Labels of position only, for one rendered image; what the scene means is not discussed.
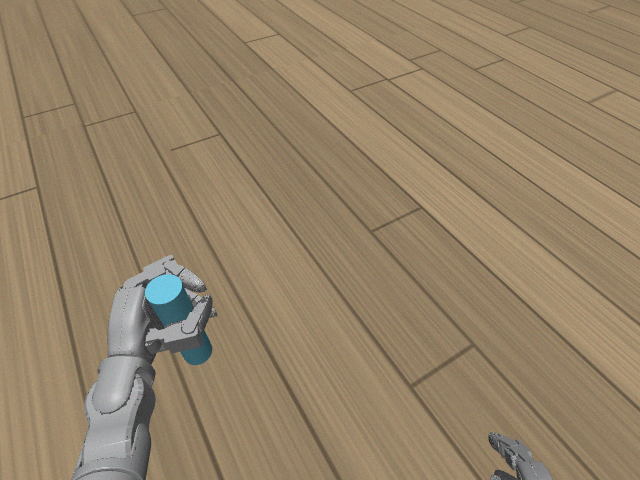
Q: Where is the left robot arm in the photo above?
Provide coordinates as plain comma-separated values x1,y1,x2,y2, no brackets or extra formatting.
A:
71,354,156,480

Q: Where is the right robot hand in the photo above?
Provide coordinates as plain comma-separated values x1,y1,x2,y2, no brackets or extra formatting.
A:
488,432,553,480

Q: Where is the left robot hand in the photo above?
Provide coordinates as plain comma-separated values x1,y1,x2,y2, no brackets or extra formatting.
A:
107,255,217,365

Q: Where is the can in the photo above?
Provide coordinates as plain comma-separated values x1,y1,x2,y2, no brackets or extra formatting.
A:
145,274,212,365

